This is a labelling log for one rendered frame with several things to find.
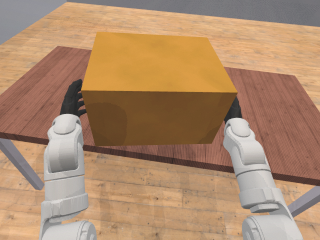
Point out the right robot forearm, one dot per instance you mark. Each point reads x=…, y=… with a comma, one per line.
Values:
x=258, y=191

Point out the robot right upper arm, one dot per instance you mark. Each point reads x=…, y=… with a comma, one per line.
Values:
x=269, y=227

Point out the robot left upper arm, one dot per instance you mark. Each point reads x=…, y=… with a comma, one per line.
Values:
x=79, y=230

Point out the robot right hand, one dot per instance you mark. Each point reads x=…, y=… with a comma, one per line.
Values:
x=234, y=111

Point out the robot left hand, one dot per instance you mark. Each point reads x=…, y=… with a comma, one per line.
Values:
x=70, y=104

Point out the left robot forearm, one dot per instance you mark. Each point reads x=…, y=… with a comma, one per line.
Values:
x=63, y=160

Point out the carton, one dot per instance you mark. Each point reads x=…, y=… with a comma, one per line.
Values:
x=148, y=89

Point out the table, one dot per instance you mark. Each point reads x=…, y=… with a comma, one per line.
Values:
x=279, y=111

